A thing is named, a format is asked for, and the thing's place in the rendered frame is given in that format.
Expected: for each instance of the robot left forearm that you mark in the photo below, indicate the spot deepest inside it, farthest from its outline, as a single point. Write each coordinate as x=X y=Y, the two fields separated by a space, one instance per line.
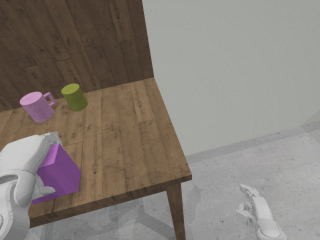
x=16 y=190

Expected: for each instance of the left robot hand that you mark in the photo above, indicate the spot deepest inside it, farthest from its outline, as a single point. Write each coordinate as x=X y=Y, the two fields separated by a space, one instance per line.
x=28 y=154

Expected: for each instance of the table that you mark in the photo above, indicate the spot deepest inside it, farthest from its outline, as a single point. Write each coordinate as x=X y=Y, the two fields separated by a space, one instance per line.
x=123 y=142

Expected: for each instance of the sponge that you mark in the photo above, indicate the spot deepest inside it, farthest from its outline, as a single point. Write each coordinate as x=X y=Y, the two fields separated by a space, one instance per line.
x=60 y=172

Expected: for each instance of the robot right forearm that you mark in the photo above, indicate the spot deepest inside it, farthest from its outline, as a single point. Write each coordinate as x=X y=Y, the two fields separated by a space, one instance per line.
x=268 y=229

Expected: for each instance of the right robot hand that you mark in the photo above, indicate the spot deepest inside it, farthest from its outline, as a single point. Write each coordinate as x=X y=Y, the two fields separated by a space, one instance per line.
x=249 y=214

